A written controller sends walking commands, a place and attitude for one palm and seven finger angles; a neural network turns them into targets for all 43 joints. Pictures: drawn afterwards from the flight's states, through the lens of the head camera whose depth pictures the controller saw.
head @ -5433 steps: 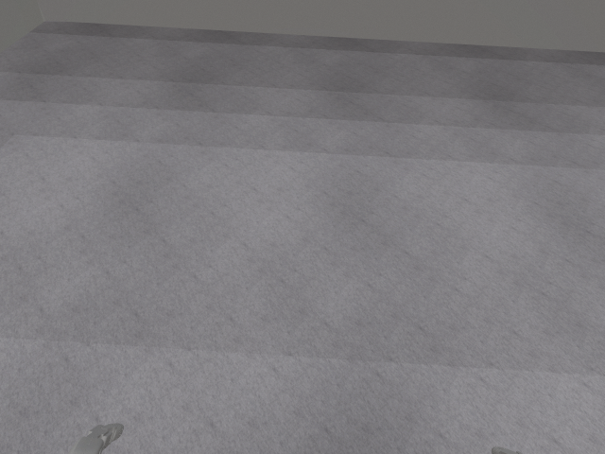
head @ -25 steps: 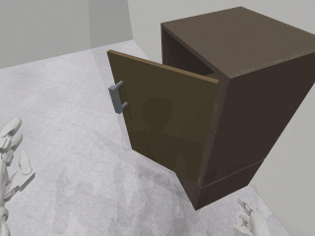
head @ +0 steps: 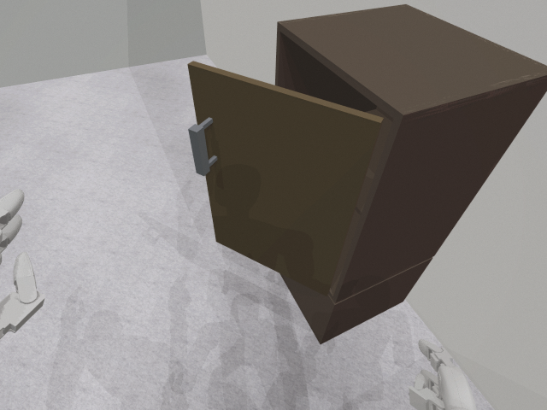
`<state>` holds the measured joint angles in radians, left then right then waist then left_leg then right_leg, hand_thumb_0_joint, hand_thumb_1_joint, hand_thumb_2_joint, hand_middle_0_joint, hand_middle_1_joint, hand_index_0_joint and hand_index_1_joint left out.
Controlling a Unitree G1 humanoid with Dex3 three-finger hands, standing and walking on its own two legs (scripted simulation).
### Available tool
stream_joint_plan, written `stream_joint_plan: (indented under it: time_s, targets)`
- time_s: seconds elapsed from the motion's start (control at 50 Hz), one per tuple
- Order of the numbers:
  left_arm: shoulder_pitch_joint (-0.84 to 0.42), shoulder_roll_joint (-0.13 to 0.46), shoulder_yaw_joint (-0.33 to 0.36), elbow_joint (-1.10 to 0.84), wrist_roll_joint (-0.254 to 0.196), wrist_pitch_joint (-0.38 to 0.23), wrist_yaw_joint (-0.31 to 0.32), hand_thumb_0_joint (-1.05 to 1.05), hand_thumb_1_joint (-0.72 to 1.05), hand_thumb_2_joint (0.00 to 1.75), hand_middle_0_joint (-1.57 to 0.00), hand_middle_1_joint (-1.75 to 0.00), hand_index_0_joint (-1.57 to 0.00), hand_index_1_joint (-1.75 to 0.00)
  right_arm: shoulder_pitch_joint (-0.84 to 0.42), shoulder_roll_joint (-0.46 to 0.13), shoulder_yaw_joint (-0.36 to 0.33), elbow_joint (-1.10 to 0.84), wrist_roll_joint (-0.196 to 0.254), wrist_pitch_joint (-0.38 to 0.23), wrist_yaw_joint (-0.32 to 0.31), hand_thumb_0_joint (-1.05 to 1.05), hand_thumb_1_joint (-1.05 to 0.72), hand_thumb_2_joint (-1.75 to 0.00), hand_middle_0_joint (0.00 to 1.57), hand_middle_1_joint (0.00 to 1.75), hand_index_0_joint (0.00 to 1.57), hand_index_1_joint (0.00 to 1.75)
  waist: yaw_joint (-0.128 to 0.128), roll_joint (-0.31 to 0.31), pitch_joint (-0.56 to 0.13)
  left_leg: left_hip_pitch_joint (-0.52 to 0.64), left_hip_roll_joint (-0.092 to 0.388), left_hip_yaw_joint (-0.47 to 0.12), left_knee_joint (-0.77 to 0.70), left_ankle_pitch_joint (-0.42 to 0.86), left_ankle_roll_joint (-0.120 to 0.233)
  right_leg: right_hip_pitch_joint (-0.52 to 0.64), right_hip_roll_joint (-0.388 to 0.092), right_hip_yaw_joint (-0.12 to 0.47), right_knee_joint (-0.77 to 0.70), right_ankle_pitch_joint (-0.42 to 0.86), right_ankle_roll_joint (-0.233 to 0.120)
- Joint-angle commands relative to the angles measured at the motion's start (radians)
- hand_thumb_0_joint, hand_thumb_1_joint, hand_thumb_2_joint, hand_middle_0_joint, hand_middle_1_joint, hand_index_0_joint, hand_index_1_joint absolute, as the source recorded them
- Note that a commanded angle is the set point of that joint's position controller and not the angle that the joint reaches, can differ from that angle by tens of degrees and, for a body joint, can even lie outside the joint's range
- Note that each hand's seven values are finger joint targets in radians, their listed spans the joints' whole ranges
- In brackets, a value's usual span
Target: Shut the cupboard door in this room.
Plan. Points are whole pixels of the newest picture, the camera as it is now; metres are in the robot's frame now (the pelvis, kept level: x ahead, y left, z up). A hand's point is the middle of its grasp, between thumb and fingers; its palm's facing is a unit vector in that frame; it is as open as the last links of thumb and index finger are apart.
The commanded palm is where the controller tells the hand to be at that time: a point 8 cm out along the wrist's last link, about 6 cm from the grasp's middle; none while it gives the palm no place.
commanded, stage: step back with the hand held close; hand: left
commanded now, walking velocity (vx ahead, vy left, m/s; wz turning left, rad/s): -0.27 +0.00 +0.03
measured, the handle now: (205, 146) +0.65 +0.19 +0.01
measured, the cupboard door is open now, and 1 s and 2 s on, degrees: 35 35 35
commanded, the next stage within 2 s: stop stepping back and stand still in 0.50 s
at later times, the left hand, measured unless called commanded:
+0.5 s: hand out of the picture +0.06 +0.28 +0.17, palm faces +0.50 -0.75 -0.43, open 7.4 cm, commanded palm -0.01 +0.31 +0.18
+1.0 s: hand out of the picture -0.13 +0.40 +0.20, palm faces +0.70 -0.70 -0.16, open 7.4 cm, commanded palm -0.17 +0.40 +0.18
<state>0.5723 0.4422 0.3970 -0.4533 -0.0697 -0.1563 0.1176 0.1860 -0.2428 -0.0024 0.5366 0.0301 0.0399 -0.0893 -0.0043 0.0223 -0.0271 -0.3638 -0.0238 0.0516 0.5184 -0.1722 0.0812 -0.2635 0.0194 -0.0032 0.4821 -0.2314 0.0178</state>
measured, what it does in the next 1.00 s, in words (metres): walks backwards: right foot, then left foot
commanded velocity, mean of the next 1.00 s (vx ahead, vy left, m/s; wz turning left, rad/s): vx -0.14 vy -0.04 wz -0.04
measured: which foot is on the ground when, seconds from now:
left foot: down 0.00-0.80, up 0.82-0.98, down 1.00-1.00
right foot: down 0.00-0.62, up 0.64-0.82, down 0.84-1.00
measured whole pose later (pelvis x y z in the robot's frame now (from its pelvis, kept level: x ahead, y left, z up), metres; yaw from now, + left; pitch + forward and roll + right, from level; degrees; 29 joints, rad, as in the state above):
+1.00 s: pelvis -0.28 +0.09 -0.03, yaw +6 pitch -1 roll -4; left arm 0.30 0.38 0.46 -0.49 -0.05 -0.20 0.16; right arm 0.29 -0.18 0.02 0.73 0.01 -0.11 -0.06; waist 0.09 -0.06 -0.12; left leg -0.37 0.09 -0.05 0.85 -0.44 -0.01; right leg -0.22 0.01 -0.07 0.71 -0.47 0.01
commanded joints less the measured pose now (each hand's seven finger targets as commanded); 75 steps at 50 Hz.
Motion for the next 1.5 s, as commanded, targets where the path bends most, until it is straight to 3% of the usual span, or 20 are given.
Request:
stream_joint_plan:
  time_s: [0.0,0.5,0.56,0.6,0.66,0.74,0.78,0.8,0.84,0.86,0.88,0.94,0.96,1.0,1.08,1.2,1.38,1.42,1.46,1.48]
  targets:
    - [-0.088,0.178,0.169,-0.215,0.018,-0.101,0.035,0.0,0.9,0.9,-0.2,-0.3,-0.2,-0.3,-0.102,-0.143,-0.051,-0.156,-0.013,-0.076,-0.015,0.0,-0.9,-0.9,0.2,0.3,0.2,0.3,0.009,0.15,-0.041,-0.362,0.18,-0.234,-0.291,-0.472,0.035,0.303,0.019,0.041,0.103,0.028,0.005]
    - [-0.137,0.204,0.151,-0.259,0.023,-0.177,0.059,0.0,0.9,0.9,-0.2,-0.3,-0.2,-0.3,-0.034,-0.089,-0.061,-0.051,-0.032,-0.136,0.01,0.0,-0.9,-0.9,0.2,0.3,0.2,0.3,-0.037,-0.092,-0.048,0.223,0.046,-0.083,0.219,-0.232,-0.09,-0.514,-0.157,0.197,-0.228,-0.447,-0.094]
    - [-0.144,0.218,0.164,-0.318,0.014,-0.178,0.052,0.0,0.9,0.9,-0.2,-0.3,-0.2,-0.3,-0.024,-0.103,-0.055,-0.058,-0.037,-0.138,0.0,0.0,-0.9,-0.9,0.2,0.3,0.2,0.3,-0.044,0.048,-0.039,0.14,0.132,-0.224,0.006,-0.396,-0.059,-0.496,-0.046,0.059,-0.018,-0.473,-0.052]
    - [-0.15,0.225,0.215,-0.326,0.007,-0.161,0.046,0.0,0.9,0.9,-0.2,-0.3,-0.2,-0.3,-0.074,-0.124,-0.069,-0.08,-0.053,-0.163,-0.003,0.0,-0.9,-0.9,0.2,0.3,0.2,0.3,0.001,0.399,-0.121,-0.359,0.325,-0.434,-0.495,-0.774,-0.021,0.033,0.174,-0.081,0.629,-0.351,-0.011]
    - [-0.259,0.314,0.284,-0.456,-0.004,-0.173,0.022,0.0,0.9,0.9,-0.2,-0.3,-0.2,-0.3,-0.066,-0.094,-0.099,-0.066,-0.054,-0.211,0.032,0.0,-0.9,-0.9,0.2,0.3,0.2,0.3,0.042,0.267,-0.228,-0.254,0.245,-0.205,-0.442,-0.561,-0.132,0.095,0.198,-0.094,0.932,-0.347,-0.001]
    - [0.067,0.244,0.269,-0.373,-0.04,-0.109,0.024,0.0,0.9,0.9,-0.2,-0.3,-0.2,-0.3,-0.062,-0.049,-0.087,-0.069,-0.024,-0.211,0.059,0.0,-0.9,-0.9,0.2,0.3,0.2,0.3,0.065,0.245,-0.273,0.042,0.136,0.059,-0.349,-0.391,-0.259,0.063,0.185,-0.238,0.496,-0.365,-0.046]
    - [0.031,0.311,0.317,-0.411,-0.043,-0.099,0.033,0.0,0.9,0.9,-0.2,-0.3,-0.2,-0.3,-0.05,-0.032,-0.079,-0.053,0.001,-0.204,0.065,0.0,-0.9,-0.9,0.2,0.3,0.2,0.3,0.088,-0.02,-0.182,0.053,-0.017,0.242,0.308,-0.295,-0.319,-0.065,-0.029,-0.108,-0.114,-0.497,-0.178]
    - [-0.019,0.321,0.313,-0.41,-0.024,-0.104,0.041,0.0,0.9,0.9,-0.2,-0.3,-0.2,-0.3,-0.055,-0.06,-0.086,-0.024,0.015,-0.2,0.065,0.0,-0.9,-0.9,0.2,0.3,0.2,0.3,0.046,-0.439,0.029,0.038,0.034,-0.108,0.989,-0.365,-0.231,-0.534,-0.348,0.4,-0.268,-0.469,-0.288]
    - [-0.332,0.402,0.34,-0.438,-0.041,-0.092,0.042,0.0,0.9,0.9,-0.2,-0.3,-0.2,-0.3,-0.033,-0.077,-0.072,0.044,-0.018,-0.201,0.073,0.0,-0.9,-0.9,0.2,0.3,0.2,0.3,-0.065,-0.299,0.123,-0.248,0.088,-0.31,1.3,-0.332,-0.108,-0.63,-0.533,0.606,-0.401,-0.568,-0.391]
    - [-0.436,0.377,0.311,-0.223,-0.044,-0.087,0.041,0.0,0.9,0.9,-0.2,-0.3,-0.2,-0.3,-0.074,-0.041,-0.026,0.001,-0.037,-0.217,0.073,0.0,-0.9,-0.9,0.2,0.3,0.2,0.3,-0.094,-0.123,0.114,-0.106,0.201,-0.212,1.031,-0.276,-0.129,-0.583,-0.439,0.459,-0.32,-0.379,-0.223]
    - [-0.405,0.149,0.11,-0.118,-0.008,-0.071,0.026,0.0,0.9,0.9,-0.2,-0.3,-0.2,-0.3,-0.094,-0.032,-0.002,-0.009,-0.016,-0.187,0.029,0.0,-0.9,-0.9,0.2,0.3,0.2,0.3,-0.004,0.01,0.12,-0.186,0.117,-0.079,0.65,-0.241,-0.103,-0.257,-0.219,0.288,-0.198,-0.265,-0.198]
    - [-0.51,0.129,0.01,-0.067,0.048,-0.042,0.048,0.0,0.9,0.9,-0.2,-0.3,-0.2,-0.3,-0.048,-0.095,-0.034,0.048,-0.027,-0.209,-0.006,0.0,-0.9,-0.9,0.2,0.3,0.2,0.3,-0.028,0.114,0.235,0.063,0.083,-0.039,0.091,-0.257,-0.058,-0.251,-0.189,0.226,-0.053,-0.067,-0.14]
    - [-0.541,0.092,-0.038,-0.104,0.048,-0.04,0.049,0.0,0.9,0.9,-0.2,-0.3,-0.2,-0.3,-0.019,-0.098,-0.026,0.031,-0.023,-0.214,-0.008,0.0,-0.9,-0.9,0.2,0.3,0.2,0.3,-0.048,0.163,0.193,0.136,0.064,-0.058,-0.08,-0.205,-0.06,-0.202,-0.129,0.158,0.093,0.028,-0.105]
    - [-0.589,0.105,-0.029,-0.244,0.044,-0.073,0.052,0.0,0.9,0.9,-0.2,-0.3,-0.2,-0.3,-0.021,-0.108,-0.029,-0.037,-0.026,-0.214,0.006,0.0,-0.9,-0.9,0.2,0.3,0.2,0.3,-0.021,0.379,0.087,0.265,0.345,-0.423,-0.166,0.147,0.029,-0.319,-0.008,-0.003,0.366,-0.19,-0.014]
    - [-0.297,0.171,0.091,-0.44,0.007,-0.097,0.021,0.0,0.9,0.9,-0.2,-0.3,-0.2,-0.3,-0.062,-0.085,-0.05,-0.066,-0.044,-0.198,0.064,0.0,-0.9,-0.9,0.2,0.3,0.2,0.3,-0.023,0.111,-0.076,0.253,0.4,-0.472,-0.265,0.014,0.042,-0.283,-0.001,0.042,0.615,-0.226,-0.007]
    - [0.054,0.215,0.206,-0.407,0.014,-0.09,0.038,0.0,0.9,0.9,-0.2,-0.3,-0.2,-0.3,-0.101,-0.06,-0.042,-0.089,-0.041,-0.106,0.074,0.0,-0.9,-0.9,0.2,0.3,0.2,0.3,-0.007,0.288,-0.011,0.031,0.312,-0.176,-0.459,-0.547,-0.05,-0.194,0.022,-0.076,0.537,-0.017,-0.01]
    - [-0.015,0.169,0.136,-0.205,0.014,-0.013,0.062,0.0,0.9,0.9,-0.2,-0.3,-0.2,-0.3,-0.036,-0.078,-0.048,-0.063,-0.037,-0.112,0.005,0.0,-0.9,-0.9,0.2,0.3,0.2,0.3,-0.012,0.205,-0.067,0.106,0.254,-0.049,-0.301,-0.405,-0.058,0.12,0.077,-0.201,-0.037,-0.242,-0.053]
    - [-0.015,0.161,0.113,-0.229,0.024,-0.002,0.062,0.0,0.9,0.9,-0.2,-0.3,-0.2,-0.3,-0.029,-0.078,-0.053,-0.065,-0.026,-0.12,0.015,0.0,-0.9,-0.9,0.2,0.3,0.2,0.3,-0.008,0.091,-0.118,-0.015,0.164,0.008,-0.047,-0.334,-0.05,0.269,-0.006,-0.088,-0.134,-0.194,-0.098]
    - [-0.072,0.206,0.132,-0.275,0.036,-0.014,0.07,0.0,0.9,0.9,-0.2,-0.3,-0.2,-0.3,-0.048,-0.065,-0.049,-0.065,-0.021,-0.115,0.025,0.0,-0.9,-0.9,0.2,0.3,0.2,0.3,0.011,-0.17,-0.067,-0.344,0.072,0.005,0.378,-0.292,-0.062,0.344,-0.338,0.372,-0.255,-0.103,-0.215]
    - [-0.131,0.227,0.147,-0.295,0.034,-0.037,0.081,0.0,0.9,0.9,-0.2,-0.3,-0.2,-0.3,-0.063,-0.082,-0.045,-0.056,-0.028,-0.131,0.024,0.0,-0.9,-0.9,0.2,0.3,0.2,0.3,0.012,-0.165,0.001,-0.419,0.067,-0.02,0.538,-0.303,-0.079,0.299,-0.407,0.395,-0.254,0.098,-0.25]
